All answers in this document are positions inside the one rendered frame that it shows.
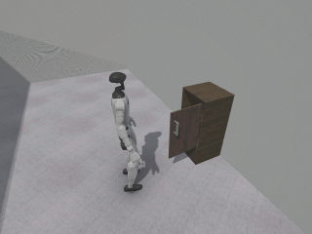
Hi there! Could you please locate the right robot upper arm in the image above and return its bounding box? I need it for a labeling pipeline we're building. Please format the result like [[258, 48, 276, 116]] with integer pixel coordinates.
[[115, 99, 126, 132]]

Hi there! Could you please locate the right robot hand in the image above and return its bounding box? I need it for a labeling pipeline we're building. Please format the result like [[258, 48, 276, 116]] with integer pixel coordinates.
[[130, 151, 144, 168]]

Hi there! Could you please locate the handle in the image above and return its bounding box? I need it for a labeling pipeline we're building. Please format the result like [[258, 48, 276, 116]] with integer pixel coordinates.
[[174, 120, 179, 136]]

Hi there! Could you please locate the right robot forearm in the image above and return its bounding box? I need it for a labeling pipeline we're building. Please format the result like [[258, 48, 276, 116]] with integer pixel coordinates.
[[118, 126, 136, 154]]

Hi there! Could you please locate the cupboard door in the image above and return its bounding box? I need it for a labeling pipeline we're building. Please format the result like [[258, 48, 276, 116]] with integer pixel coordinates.
[[168, 103, 203, 159]]

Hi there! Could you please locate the left robot hand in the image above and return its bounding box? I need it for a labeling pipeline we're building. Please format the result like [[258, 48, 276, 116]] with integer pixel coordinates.
[[129, 116, 137, 127]]

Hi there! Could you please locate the robot right shin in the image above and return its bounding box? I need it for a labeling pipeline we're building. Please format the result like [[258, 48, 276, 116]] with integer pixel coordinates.
[[128, 165, 139, 188]]

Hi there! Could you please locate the left robot thigh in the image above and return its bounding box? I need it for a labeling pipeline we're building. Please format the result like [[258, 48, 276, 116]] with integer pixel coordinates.
[[126, 125, 137, 155]]

